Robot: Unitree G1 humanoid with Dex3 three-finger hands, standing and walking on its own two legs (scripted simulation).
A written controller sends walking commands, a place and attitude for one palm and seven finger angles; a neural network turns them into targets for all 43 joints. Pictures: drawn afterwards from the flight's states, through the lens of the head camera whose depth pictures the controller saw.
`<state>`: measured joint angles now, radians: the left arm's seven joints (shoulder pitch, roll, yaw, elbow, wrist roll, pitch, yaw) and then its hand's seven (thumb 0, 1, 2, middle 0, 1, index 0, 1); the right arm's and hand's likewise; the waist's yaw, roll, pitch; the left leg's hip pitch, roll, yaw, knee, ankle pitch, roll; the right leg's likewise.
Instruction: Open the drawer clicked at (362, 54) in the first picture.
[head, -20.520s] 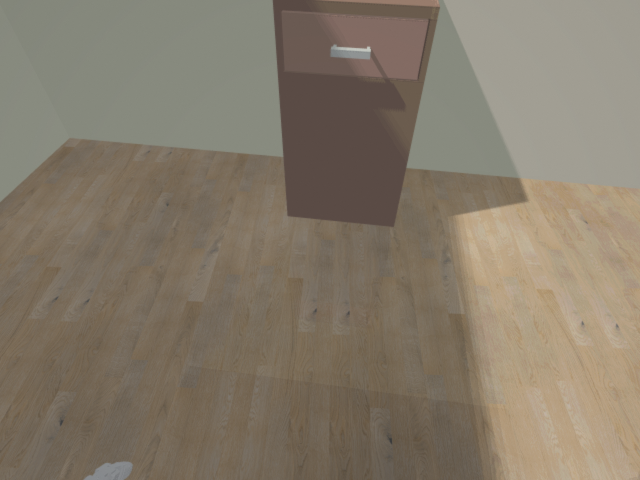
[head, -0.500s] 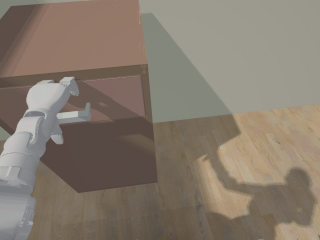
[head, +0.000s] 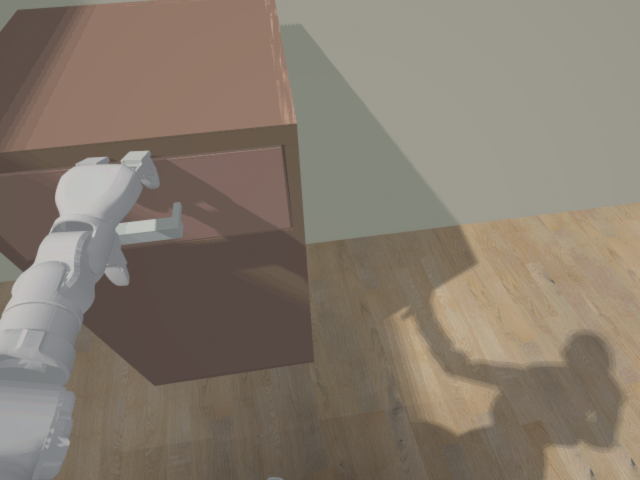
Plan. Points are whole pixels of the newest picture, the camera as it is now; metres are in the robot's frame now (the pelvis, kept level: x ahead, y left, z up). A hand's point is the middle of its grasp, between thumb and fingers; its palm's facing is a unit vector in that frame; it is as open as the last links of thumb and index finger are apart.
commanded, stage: move the hooked fingers above the handle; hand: left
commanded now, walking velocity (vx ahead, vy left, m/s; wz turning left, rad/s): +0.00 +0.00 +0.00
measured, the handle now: (140, 222) +0.47 +0.28 +0.03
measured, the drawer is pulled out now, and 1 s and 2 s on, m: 0.00 0.00 0.00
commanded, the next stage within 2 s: lower the fingers behind the handle in 1.86 s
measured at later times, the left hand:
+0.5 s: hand (120, 218) +0.43 +0.27 +0.08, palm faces +0.00 +0.01 -1.00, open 13.7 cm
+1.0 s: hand (120, 219) +0.43 +0.27 +0.08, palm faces +0.01 +0.00 -1.00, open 13.7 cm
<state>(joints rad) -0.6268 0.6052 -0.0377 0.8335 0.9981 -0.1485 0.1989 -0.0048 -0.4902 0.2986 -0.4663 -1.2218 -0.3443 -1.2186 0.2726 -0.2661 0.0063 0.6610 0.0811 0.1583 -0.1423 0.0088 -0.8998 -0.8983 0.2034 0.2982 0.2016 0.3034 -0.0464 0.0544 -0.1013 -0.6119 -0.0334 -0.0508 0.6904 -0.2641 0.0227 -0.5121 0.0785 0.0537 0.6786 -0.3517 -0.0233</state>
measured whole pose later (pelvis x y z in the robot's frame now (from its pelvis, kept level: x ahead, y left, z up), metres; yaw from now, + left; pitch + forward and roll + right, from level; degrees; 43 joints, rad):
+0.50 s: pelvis +0.00 +0.00 +0.00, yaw +0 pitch +10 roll -1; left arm -0.62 0.60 -0.03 0.83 1.00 -0.14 0.19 0.00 -0.49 0.30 -0.47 -1.22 -0.35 -1.23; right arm 0.26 -0.27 0.01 0.66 0.08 0.16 -0.15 0.01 -0.90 -0.90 0.20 0.30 0.20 0.30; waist -0.04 0.05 -0.10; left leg -0.60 -0.03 -0.05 0.68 -0.27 0.02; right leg -0.50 0.08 0.06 0.67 -0.35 -0.03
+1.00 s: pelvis +0.01 +0.00 +0.00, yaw +0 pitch +11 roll -1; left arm -0.60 0.61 -0.04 0.79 0.98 -0.15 0.20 0.00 -0.49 0.30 -0.46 -1.22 -0.34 -1.22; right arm 0.25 -0.27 0.01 0.66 0.09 0.16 -0.15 0.01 -0.90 -0.90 0.20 0.30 0.20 0.30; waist -0.03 0.05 -0.10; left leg -0.60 -0.03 -0.05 0.68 -0.27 0.02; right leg -0.50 0.08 0.06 0.67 -0.36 -0.03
